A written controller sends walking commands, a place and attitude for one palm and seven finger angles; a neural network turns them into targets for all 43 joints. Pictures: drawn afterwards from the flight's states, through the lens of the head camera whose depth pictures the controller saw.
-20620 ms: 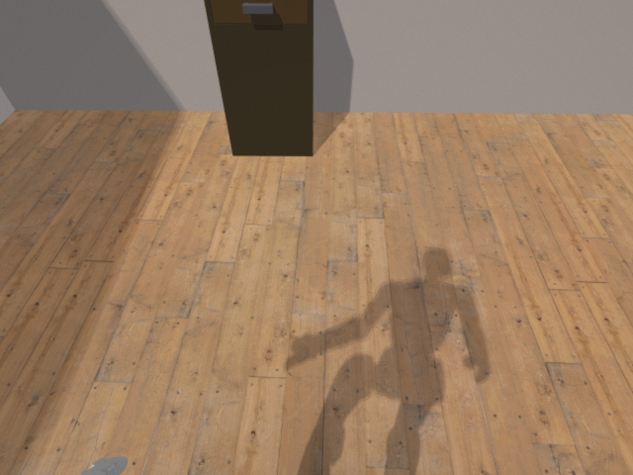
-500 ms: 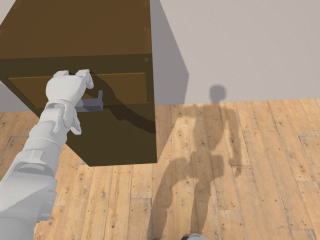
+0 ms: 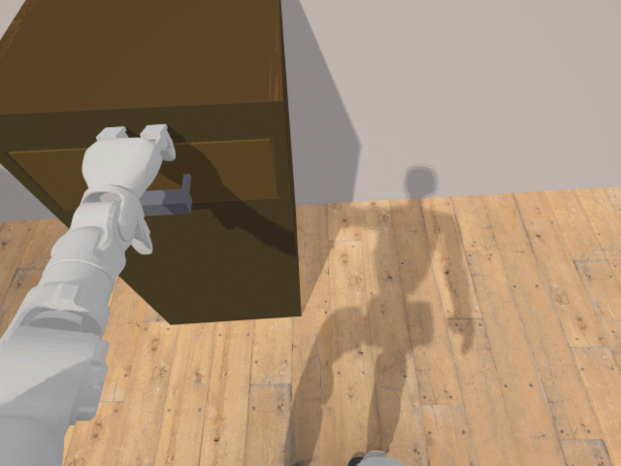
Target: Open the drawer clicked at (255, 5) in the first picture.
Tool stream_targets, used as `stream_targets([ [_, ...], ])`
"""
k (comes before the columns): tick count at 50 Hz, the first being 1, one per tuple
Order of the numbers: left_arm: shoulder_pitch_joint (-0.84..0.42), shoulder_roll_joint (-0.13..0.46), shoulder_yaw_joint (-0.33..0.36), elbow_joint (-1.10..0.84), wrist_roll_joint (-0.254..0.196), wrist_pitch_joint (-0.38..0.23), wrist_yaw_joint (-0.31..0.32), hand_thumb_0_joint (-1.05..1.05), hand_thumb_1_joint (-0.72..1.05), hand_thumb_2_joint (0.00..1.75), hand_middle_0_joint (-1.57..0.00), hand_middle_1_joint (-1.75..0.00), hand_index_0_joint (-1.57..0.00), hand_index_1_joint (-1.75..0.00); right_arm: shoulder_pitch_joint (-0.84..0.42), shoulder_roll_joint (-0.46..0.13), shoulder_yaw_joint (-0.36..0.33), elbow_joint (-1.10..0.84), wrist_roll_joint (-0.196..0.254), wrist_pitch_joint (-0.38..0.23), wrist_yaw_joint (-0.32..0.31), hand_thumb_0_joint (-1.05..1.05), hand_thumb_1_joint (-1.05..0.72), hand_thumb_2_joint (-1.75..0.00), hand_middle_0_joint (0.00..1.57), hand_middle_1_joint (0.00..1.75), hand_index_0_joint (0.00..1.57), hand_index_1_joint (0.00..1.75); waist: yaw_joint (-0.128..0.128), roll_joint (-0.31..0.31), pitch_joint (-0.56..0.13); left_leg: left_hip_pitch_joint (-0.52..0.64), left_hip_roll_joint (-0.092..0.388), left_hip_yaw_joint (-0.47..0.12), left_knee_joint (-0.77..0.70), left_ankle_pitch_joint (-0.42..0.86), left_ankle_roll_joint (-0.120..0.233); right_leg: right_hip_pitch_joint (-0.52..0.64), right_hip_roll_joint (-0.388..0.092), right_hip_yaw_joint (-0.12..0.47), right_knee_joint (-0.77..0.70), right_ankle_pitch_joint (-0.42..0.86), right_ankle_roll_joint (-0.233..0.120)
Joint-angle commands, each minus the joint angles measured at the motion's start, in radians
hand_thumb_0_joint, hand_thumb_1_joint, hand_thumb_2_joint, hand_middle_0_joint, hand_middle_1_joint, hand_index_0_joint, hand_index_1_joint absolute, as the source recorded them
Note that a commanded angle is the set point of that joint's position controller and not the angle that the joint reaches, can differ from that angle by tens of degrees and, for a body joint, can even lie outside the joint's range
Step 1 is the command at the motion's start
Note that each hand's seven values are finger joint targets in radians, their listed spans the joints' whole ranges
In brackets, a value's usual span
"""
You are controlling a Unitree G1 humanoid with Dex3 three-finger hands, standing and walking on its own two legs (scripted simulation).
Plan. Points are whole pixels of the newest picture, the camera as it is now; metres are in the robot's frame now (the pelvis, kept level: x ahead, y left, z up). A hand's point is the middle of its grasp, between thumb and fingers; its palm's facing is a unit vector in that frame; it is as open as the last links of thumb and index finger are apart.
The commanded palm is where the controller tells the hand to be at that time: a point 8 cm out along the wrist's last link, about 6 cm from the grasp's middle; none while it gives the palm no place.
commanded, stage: re-aim the fingers above the handle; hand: left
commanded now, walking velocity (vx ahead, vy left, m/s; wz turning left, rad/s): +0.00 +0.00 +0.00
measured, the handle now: (154, 192) +0.52 +0.24 -0.02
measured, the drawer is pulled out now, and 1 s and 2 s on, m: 0.00 0.00 0.00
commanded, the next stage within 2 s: lower the fingers behind the handle in 1.58 s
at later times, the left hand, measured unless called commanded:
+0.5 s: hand (139, 189) +0.48 +0.22 +0.05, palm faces -0.05 -0.01 -1.00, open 13.7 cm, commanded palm +0.46 +0.23 +0.10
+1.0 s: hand (138, 189) +0.48 +0.23 +0.05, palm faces -0.04 -0.01 -1.00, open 13.7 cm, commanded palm +0.46 +0.23 +0.10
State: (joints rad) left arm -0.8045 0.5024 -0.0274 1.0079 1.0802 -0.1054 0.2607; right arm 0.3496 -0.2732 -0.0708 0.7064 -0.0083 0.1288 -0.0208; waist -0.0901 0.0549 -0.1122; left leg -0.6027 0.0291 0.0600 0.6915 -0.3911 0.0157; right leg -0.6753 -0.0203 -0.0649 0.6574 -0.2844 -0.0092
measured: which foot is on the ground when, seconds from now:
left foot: down 0.00-1.00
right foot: down 0.00-1.00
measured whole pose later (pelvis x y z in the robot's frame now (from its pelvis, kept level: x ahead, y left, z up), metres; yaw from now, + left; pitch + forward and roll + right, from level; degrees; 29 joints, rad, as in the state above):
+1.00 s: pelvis -0.01 +0.01 +0.00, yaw +0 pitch +18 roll -1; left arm -0.84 0.51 -0.03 1.06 1.08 -0.10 0.28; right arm 0.34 -0.27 -0.05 0.71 0.00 0.11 -0.02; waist -0.10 0.05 -0.12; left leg -0.63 0.02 0.07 0.71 -0.39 0.02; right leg -0.70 -0.02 -0.05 0.67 -0.27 0.00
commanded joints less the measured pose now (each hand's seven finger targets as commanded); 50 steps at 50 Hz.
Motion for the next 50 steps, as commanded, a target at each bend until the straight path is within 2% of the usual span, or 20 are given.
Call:
stream_targets([
  [1, -0.457, 0.260, 0.078, -0.169, -0.005, -0.002, 0.057, 0.00, -0.50, 0.30, -0.30, -1.20, -0.30, -1.20, 0.118, -0.150, -0.041, -0.052, -0.003, -0.024, -0.012, 0.00, -0.90, -0.90, 0.20, 0.30, 0.20, 0.30, -0.021, -0.019, -0.393, 0.140, -0.050, -0.036, -0.048, 0.434, 0.025, 0.281, 0.053, 0.039, -0.026, 0.348, -0.023],
  [5, -0.458, 0.311, 0.103, -0.156, -0.001, 0.010, 0.061, 0.00, -0.50, 0.30, -0.30, -1.20, -0.30, -1.20, 0.114, -0.156, -0.035, -0.055, 0.001, -0.027, -0.014, 0.00, -0.90, -0.90, 0.20, 0.30, 0.20, 0.30, -0.015, -0.012, -0.404, 0.112, -0.053, -0.029, -0.055, 0.393, 0.027, 0.298, 0.049, 0.047, -0.030, 0.327, -0.021],
  [7, -0.477, 0.297, 0.087, -0.145, 0.003, 0.016, 0.062, 0.00, -0.50, 0.30, -0.30, -1.20, -0.30, -1.20, 0.115, -0.156, -0.035, -0.054, 0.003, -0.032, -0.017, 0.00, -0.90, -0.90, 0.20, 0.30, 0.20, 0.30, -0.023, -0.009, -0.379, 0.109, -0.052, -0.030, -0.058, 0.369, 0.027, 0.272, 0.050, 0.045, -0.034, 0.300, -0.021],
  [9, -0.492, 0.310, 0.099, -0.161, 0.006, 0.011, 0.064, 0.00, -0.50, 0.30, -0.30, -1.20, -0.30, -1.20, 0.119, -0.158, -0.037, -0.054, -0.002, -0.034, -0.017, 0.00, -0.90, -0.90, 0.20, 0.30, 0.20, 0.30, -0.021, -0.007, -0.426, 0.131, -0.051, -0.034, -0.052, 0.397, 0.027, 0.283, 0.051, 0.045, -0.028, 0.315, -0.022],
  [11, -0.474, 0.299, 0.089, -0.140, 0.000, 0.016, 0.062, 0.00, -0.50, 0.30, -0.30, -1.20, -0.30, -1.20, 0.121, -0.156, -0.035, -0.052, 0.000, -0.036, -0.017, 0.00, -0.90, -0.90, 0.20, 0.30, 0.20, 0.30, -0.021, -0.003, -0.414, 0.127, -0.051, -0.030, -0.054, 0.380, 0.027, 0.279, 0.050, 0.047, -0.033, 0.304, -0.019],
  [12, -0.474, 0.324, 0.109, -0.142, -0.004, 0.015, 0.060, 0.00, -0.50, 0.30, -0.30, -1.20, -0.30, -1.20, 0.120, -0.158, -0.034, -0.052, 0.001, -0.037, -0.018, 0.00, -0.90, -0.90, 0.20, 0.30, 0.20, 0.30, -0.017, -0.022, -0.406, 0.112, -0.050, -0.029, -0.056, 0.368, 0.028, 0.290, 0.049, 0.047, -0.034, 0.302, -0.018],
  [18, -0.458, 0.340, 0.115, -0.137, -0.001, 0.005, 0.056, 0.00, -0.50, 0.30, -0.30, -1.20, -0.30, -1.20, 0.119, -0.161, -0.030, -0.055, 0.003, -0.039, -0.022, 0.00, -0.90, -0.90, 0.20, 0.30, 0.20, 0.30, -0.008, -0.010, -0.408, 0.105, -0.052, -0.031, -0.058, 0.369, 0.027, 0.284, 0.049, 0.047, -0.028, 0.295, -0.020],
  [20, -0.467, 0.345, 0.119, -0.143, -0.003, 0.001, 0.057, 0.00, -0.50, 0.30, -0.30, -1.20, -0.30, -1.20, 0.120, -0.163, -0.033, -0.053, 0.002, -0.039, -0.023, 0.00, -0.90, -0.90, 0.20, 0.30, 0.20, 0.30, -0.015, -0.020, -0.413, 0.105, -0.050, -0.028, -0.053, 0.371, 0.028, 0.285, 0.048, 0.050, -0.030, 0.304, -0.016],
  [22, -0.443, 0.330, 0.114, -0.144, -0.002, 0.001, 0.058, 0.00, -0.50, 0.30, -0.30, -1.20, -0.30, -1.20, 0.119, -0.160, -0.032, -0.057, 0.002, -0.038, -0.021, 0.00, -0.90, -0.90, 0.20, 0.30, 0.20, 0.30, -0.004, -0.007, -0.421, 0.116, -0.050, -0.031, -0.055, 0.388, 0.025, 0.282, 0.049, 0.043, -0.024, 0.308, -0.019],
  [25, -0.462, 0.295, 0.085, -0.143, -0.003, 0.003, 0.060, 0.00, -0.50, 0.30, -0.30, -1.20, -0.30, -1.20, 0.123, -0.160, -0.037, -0.052, 0.002, -0.038, -0.021, 0.00, -0.90, -0.90, 0.20, 0.30, 0.20, 0.30, -0.023, -0.006, -0.419, 0.137, -0.046, -0.033, -0.049, 0.399, 0.025, 0.257, 0.051, 0.043, -0.030, 0.303, -0.017],
  [27, -0.474, 0.275, 0.068, -0.143, -0.001, 0.009, 0.059, 0.00, -0.50, 0.30, -0.30, -1.20, -0.30, -1.20, 0.122, -0.158, -0.036, -0.052, 0.004, -0.041, -0.020, 0.00, -0.90, -0.90, 0.20, 0.30, 0.20, 0.30, -0.023, 0.005, -0.392, 0.135, -0.046, -0.036, -0.056, 0.381, 0.023, 0.240, 0.051, 0.038, -0.034, 0.280, -0.020],
  [30, -0.484, 0.289, 0.081, -0.145, -0.003, 0.009, 0.059, 0.00, -0.50, 0.30, -0.30, -1.20, -0.30, -1.20, 0.130, -0.159, -0.038, -0.045, 0.001, -0.041, -0.021, 0.00, -0.90, -0.90, 0.20, 0.30, 0.20, 0.30, -0.027, -0.006, -0.427, 0.151, -0.046, -0.036, -0.048, 0.403, 0.026, 0.258, 0.051, 0.043, -0.033, 0.303, -0.018],
  [33, -0.481, 0.298, 0.078, -0.116, -0.005, 0.022, 0.053, 0.00, -0.50, 0.30, -0.30, -1.20, -0.30, -1.20, 0.124, -0.162, -0.031, -0.043, 0.004, -0.039, -0.024, 0.00, -0.90, -0.90, 0.20, 0.30, 0.20, 0.30, -0.030, -0.021, -0.379, 0.119, -0.047, -0.035, -0.057, 0.372, 0.025, 0.252, 0.050, 0.040, -0.037, 0.288, -0.018],
  [35, -0.476, 0.323, 0.098, -0.129, -0.005, 0.017, 0.050, 0.00, -0.50, 0.30, -0.30, -1.20, -0.30, -1.20, 0.123, -0.161, -0.031, -0.046, 0.003, -0.037, -0.024, 0.00, -0.90, -0.90, 0.20, 0.30, 0.20, 0.30, -0.016, 0.003, -0.410, 0.134, -0.048, -0.036, -0.053, 0.414, 0.024, 0.270, 0.049, 0.041, -0.027, 0.318, -0.021],
  [36, -0.475, 0.283, 0.068, -0.126, -0.007, 0.019, 0.047, 0.00, -0.50, 0.30, -0.30, -1.20, -0.30, -1.20, 0.122, -0.158, -0.031, -0.051, 0.003, -0.036, -0.023, 0.00, -0.90, -0.90, 0.20, 0.30, 0.20, 0.30, -0.023, 0.012, -0.396, 0.137, -0.049, -0.033, -0.053, 0.407, 0.022, 0.256, 0.051, 0.039, -0.031, 0.310, -0.021],
  [39, -0.490, 0.301, 0.084, -0.125, -0.006, 0.016, 0.047, 0.00, -0.50, 0.30, -0.30, -1.20, -0.30, -1.20, 0.123, -0.162, -0.030, -0.048, 0.003, -0.035, -0.026, 0.00, -0.90, -0.90, 0.20, 0.30, 0.20, 0.30, -0.029, -0.028, -0.385, 0.129, -0.046, -0.038, -0.052, 0.401, 0.025, 0.252, 0.051, 0.037, -0.033, 0.303, -0.020],
  [40, -0.488, 0.274, 0.061, -0.124, -0.005, 0.014, 0.047, 0.00, -0.50, 0.30, -0.30, -1.20, -0.30, -1.20, 0.127, -0.158, -0.031, -0.052, 0.005, -0.036, -0.024, 0.00, -0.90, -0.90, 0.20, 0.30, 0.20, 0.30, -0.029, -0.010, -0.388, 0.137, -0.047, -0.039, -0.055, 0.396, 0.023, 0.243, 0.051, 0.036, -0.033, 0.293, -0.019],
  [45, -0.479, 0.278, 0.074, -0.138, -0.004, 0.009, 0.051, 0.00, -0.50, 0.30, -0.30, -1.20, -0.30, -1.20, 0.127, -0.158, -0.034, -0.053, 0.001, -0.038, -0.020, 0.00, -0.90, -0.90, 0.20, 0.30, 0.20, 0.30, -0.022, -0.002, -0.412, 0.157, -0.044, -0.043, -0.048, 0.418, 0.021, 0.240, 0.052, 0.036, -0.027, 0.298, -0.020],
  [48, -0.490, 0.237, 0.040, -0.123, -0.003, 0.018, 0.053, 0.00, -0.50, 0.30, -0.30, -1.20, -0.30, -1.20, 0.127, -0.156, -0.033, -0.053, 0.003, -0.040, -0.018, 0.00, -0.90, -0.90, 0.20, 0.30, 0.20, 0.30, -0.035, -0.009, -0.374, 0.149, -0.043, -0.045, -0.050, 0.396, 0.021, 0.214, 0.054, 0.031, -0.033, 0.276, -0.021],
  [50, -0.504, 0.295, 0.081, -0.131, 0.000, 0.014, 0.056, 0.00, -0.50, 0.30, -0.30, -1.20, -0.30, -1.20, 0.132, -0.161, -0.032, -0.048, 0.000, -0.040, -0.021, 0.00, -0.90, -0.90, 0.20, 0.30, 0.20, 0.30, -0.028, -0.013, -0.410, 0.139, -0.046, -0.042, -0.045, 0.399, 0.025, 0.246, 0.051, 0.040, -0.028, 0.294, -0.019],
])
